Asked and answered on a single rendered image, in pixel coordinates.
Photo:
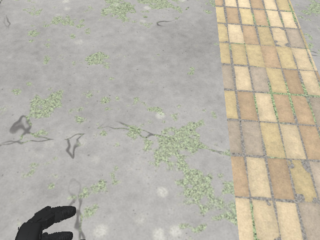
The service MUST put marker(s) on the left robot hand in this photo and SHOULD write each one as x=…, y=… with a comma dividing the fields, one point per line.
x=33, y=228

